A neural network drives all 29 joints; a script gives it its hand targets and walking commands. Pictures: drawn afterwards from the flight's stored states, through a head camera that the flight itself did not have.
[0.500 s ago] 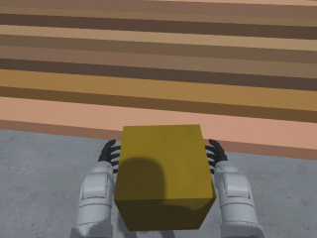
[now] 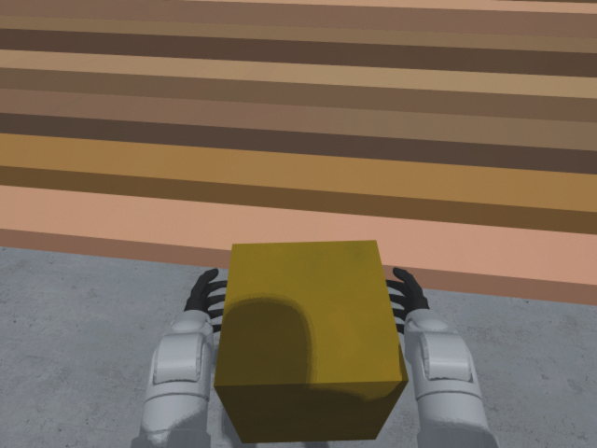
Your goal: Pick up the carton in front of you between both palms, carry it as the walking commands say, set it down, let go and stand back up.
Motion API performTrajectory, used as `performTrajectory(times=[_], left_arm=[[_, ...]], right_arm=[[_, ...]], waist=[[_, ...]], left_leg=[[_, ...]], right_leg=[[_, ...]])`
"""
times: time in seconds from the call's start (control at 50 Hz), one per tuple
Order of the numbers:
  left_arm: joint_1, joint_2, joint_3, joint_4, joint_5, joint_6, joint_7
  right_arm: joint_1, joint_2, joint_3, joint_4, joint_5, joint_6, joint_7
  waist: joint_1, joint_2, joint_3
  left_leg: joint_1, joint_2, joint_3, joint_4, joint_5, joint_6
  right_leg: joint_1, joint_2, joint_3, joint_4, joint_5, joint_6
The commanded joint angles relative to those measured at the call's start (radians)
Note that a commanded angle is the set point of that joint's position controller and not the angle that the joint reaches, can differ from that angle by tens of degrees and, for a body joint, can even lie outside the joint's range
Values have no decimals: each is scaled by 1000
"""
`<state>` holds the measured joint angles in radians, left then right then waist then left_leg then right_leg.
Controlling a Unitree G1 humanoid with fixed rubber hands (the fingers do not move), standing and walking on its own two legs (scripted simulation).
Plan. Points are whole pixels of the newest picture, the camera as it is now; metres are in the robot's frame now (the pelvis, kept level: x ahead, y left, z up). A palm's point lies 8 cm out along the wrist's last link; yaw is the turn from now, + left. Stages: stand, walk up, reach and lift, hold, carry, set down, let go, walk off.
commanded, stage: hold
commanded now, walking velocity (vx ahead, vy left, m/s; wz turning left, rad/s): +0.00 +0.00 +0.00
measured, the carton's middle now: (306, 345) +0.28 +0.00 -0.03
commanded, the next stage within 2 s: carry in 0.36 s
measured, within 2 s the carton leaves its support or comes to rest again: neither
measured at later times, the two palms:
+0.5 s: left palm (201, 310) +0.29 +0.14 +0.05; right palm (418, 311) +0.29 -0.16 +0.05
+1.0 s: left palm (223, 211) +0.47 +0.14 +0.08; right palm (400, 219) +0.45 -0.16 +0.08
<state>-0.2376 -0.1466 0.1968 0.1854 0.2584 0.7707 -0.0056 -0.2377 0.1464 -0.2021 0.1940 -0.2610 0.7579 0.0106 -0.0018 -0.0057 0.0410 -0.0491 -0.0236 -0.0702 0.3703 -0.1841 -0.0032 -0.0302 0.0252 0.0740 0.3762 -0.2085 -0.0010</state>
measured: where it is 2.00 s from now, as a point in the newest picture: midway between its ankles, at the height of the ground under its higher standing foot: (316, 318)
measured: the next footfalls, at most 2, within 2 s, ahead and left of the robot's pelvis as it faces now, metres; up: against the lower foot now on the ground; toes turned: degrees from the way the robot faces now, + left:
left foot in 0.84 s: +0.22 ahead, +0.09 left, +0.00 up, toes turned +9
right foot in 1.24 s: +0.52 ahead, -0.15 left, +0.00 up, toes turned -14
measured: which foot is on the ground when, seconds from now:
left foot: down 0.00-0.58, up 0.60-0.82, down 0.84-1.00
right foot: down 0.00-0.86, up 0.88-1.00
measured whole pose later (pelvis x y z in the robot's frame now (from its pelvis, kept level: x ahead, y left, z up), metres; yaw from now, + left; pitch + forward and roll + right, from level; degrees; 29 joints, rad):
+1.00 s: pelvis +0.20 +0.00 +0.00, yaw -4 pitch +5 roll +0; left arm -0.15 -0.13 0.13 -0.35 0.09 1.25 0.09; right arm -0.14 0.13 -0.09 -0.33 -0.10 1.23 -0.10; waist -0.01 0.00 -0.12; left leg -0.24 0.02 0.22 0.38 -0.24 0.05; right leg -0.49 -0.07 -0.09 0.99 -0.37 -0.02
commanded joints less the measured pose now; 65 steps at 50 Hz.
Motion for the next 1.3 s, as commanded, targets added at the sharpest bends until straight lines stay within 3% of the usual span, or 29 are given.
performTrajectory(times=[0.0, 0.32, 0.34, 0.38, 0.4, 0.46, 0.52, 0.54, 0.56, 0.58, 0.6, 0.62, 0.66, 0.74, 0.8, 0.82, 0.84, 0.86, 0.88, 0.92, 0.94, 0.98, 1.04, 1.16, 1.2, 1.22, 1.24, 1.26, 1.28], left_arm=[[-458, -889, -539, -70, -248, -38, -204], [-478, -886, -538, -64, -247, -40, -205], [-508, -887, -550, -49, -251, -33, -209], [-533, -896, -582, -88, -282, -26, -213], [-549, -902, -606, -114, -296, -22, -212], [-557, -901, -680, -193, -353, 12, -200], [-543, -885, -744, -259, -417, 85, -191], [-540, -877, -757, -281, -433, 114, -187], [-526, -857, -759, -293, -443, 145, -180], [-497, -824, -755, -299, -449, 176, -172], [-468, -812, -755, -303, -452, 206, -162], [-473, -804, -760, -346, -454, 231, -152], [-482, -812, -780, -441, -483, 276, -139], [-416, -850, -808, -559, -528, 350, -141], [-330, -863, -810, -582, -536, 395, -153], [-305, -854, -807, -587, -535, 406, -157], [-326, -836, -805, -610, -541, 424, -160], [-401, -814, -816, -646, -562, 443, -163], [-448, -812, -825, -649, -578, 454, -167], [-477, -830, -817, -639, -602, 462, -171], [-478, -841, -815, -632, -605, 464, -169], [-460, -851, -803, -612, -592, 466, -158], [-407, -858, -784, -569, -555, 471, -141], [-458, -854, -778, -619, -546, 470, -131], [-476, -835, -769, -663, -557, 476, -128], [-466, -820, -759, -673, -556, 482, -127], [-455, -783, -747, -678, -543, 487, -126], [-450, -782, -745, -660, -537, 487, -125], [-486, -781, -750, -693, -555, 491, -122]], right_arm=[[-466, 883, 538, -71, 249, -32, 207], [-482, 882, 537, -65, 248, -33, 205], [-521, 876, 547, -57, 253, -26, 210], [-528, 880, 576, -91, 277, -21, 211], [-543, 883, 597, -121, 292, -16, 208], [-522, 874, 654, -188, 330, 20, 187], [-497, 838, 708, -279, 366, 97, 161], [-506, 826, 727, -312, 384, 128, 156], [-510, 815, 745, -337, 402, 160, 152], [-513, 811, 765, -355, 422, 194, 149], [-520, 805, 780, -369, 448, 225, 150], [-547, 824, 798, -392, 481, 251, 154], [-532, 856, 822, -428, 534, 290, 157], [-427, 868, 825, -522, 556, 357, 145], [-334, 853, 811, -571, 530, 399, 138], [-294, 846, 807, -579, 520, 411, 137], [-277, 848, 794, -574, 511, 423, 136], [-311, 831, 779, -568, 505, 427, 134], [-351, 832, 774, -596, 519, 436, 132], [-426, 848, 784, -636, 543, 453, 126], [-452, 853, 791, -647, 554, 460, 125], [-463, 856, 798, -646, 573, 472, 128], [-435, 852, 797, -604, 586, 485, 141], [-467, 837, 792, -630, 590, 485, 153], [-502, 817, 789, -688, 595, 492, 145], [-499, 795, 785, -708, 590, 499, 139], [-506, 775, 785, -730, 590, 510, 136], [-531, 766, 787, -754, 592, 521, 132], [-567, 757, 792, -749, 591, 523, 130]], waist=[[0, 2, -239], [-1, 1, -226], [6, 4, -251], [1, 22, -228], [-2, 34, -221], [-10, 132, -310], [-1, 136, -342], [2, 103, -333], [8, -5, -315], [18, -204, -303], [26, -254, -242], [33, -199, -228], [31, -114, -289], [28, -177, -355], [8, -101, -386], [-7, -45, -427], [-28, 156, -463], [-30, 301, -418], [-28, 203, -386], [-23, 58, -365], [-20, 33, -353], [-20, 77, -335], [-17, 111, -318], [-22, 176, -270], [1, 136, -334], [15, 82, -410], [31, -104, -495], [33, -318, -509], [26, -253, -503]], left_leg=[[88, -62, -11, -35, 181, -1], [75, -62, -7, -35, 134, 2], [-44, 120, 0, 13, -32, 14], [-148, 115, -53, -50, -468, 35], [-160, 123, -73, -60, -551, 46], [-89, 212, -185, -124, -423, 93], [-182, 228, -160, -112, -492, 118], [-256, 187, -92, -62, -480, 92], [-348, 120, 16, 78, -398, 51], [-509, 51, 138, 325, -307, 7], [-683, 36, 169, 381, -312, -2], [-723, 71, 143, 389, -328, 9], [-674, 77, 156, 337, -282, 7], [-506, 20, 244, 179, -121, -9], [-101, 5, 302, -19, 33, -1], [136, 73, 233, -14, -3, 28], [301, 305, -114, -124, -243, 105], [378, 481, -431, -165, -227, 233], [313, 503, -438, -145, -169, 267], [203, 450, -284, -169, -115, 218], [150, 421, -199, -199, -131, 183], [104, 357, -50, -235, -44, 153], [114, 300, 71, -217, 113, 138], [84, 268, 194, -124, 304, 93], [17, 222, 285, 92, 434, 58], [-91, 190, 309, 285, 378, 30], [-305, 130, 291, 567, 126, -17], [-595, 4, 219, 802, -282, -35], [-665, 65, 98, 928, -294, 8]], right_leg=[[-4, 56, 11, -58, 186, 3], [-17, 53, 8, -56, 138, 1], [-147, -115, 13, -6, -28, -14], [-234, -89, 42, -26, -428, -25], [-281, -79, 35, -3, -489, -24], [-317, -13, -99, 192, -186, 1], [-222, -15, -144, 74, -215, -14], [-145, -33, -117, 21, -228, -24], [-77, -117, 12, -68, -299, -52], [24, -274, 260, -174, -402, -115], [90, -368, 414, -215, -310, -174], [109, -388, 421, -196, -174, -215], [139, -362, 293, -171, -18, -195], [125, -261, 73, -124, 152, -138], [-106, -205, -70, 37, 135, -87], [-276, -181, -118, 168, 122, -55], [-495, -112, -197, 432, -72, -5], [-752, -29, -192, 600, -304, -2], [-799, -95, -100, 722, -318, -34], [-776, -154, -84, 749, -224, -40], [-735, -168, -87, 681, -174, -33], [-670, -148, -139, 545, -93, -8], [-625, -118, -199, 355, -1, 12], [-441, -69, -294, 134, 140, -21], [-188, -8, -362, 79, 96, -36], [26, -35, -327, 88, 42, -40], [221, -272, 49, -27, -208, -107], [376, -468, 441, -143, -197, -225], [343, -462, 410, -133, -78, -235]])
